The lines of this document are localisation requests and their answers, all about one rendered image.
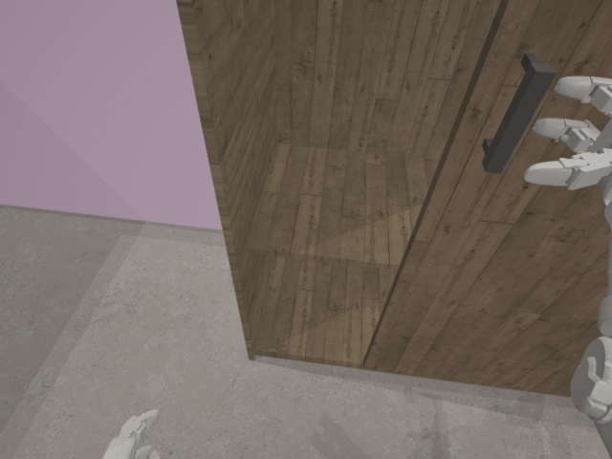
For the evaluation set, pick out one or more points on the robot left hand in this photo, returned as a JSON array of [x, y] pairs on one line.
[[132, 433]]

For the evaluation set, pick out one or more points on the wardrobe door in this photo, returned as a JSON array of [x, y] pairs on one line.
[[501, 280]]

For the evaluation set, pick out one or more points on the robot right hand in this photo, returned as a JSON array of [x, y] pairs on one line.
[[588, 167]]

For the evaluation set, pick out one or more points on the robot right upper arm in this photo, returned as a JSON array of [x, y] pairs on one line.
[[591, 387]]

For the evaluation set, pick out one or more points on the handle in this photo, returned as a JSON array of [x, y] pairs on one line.
[[530, 92]]

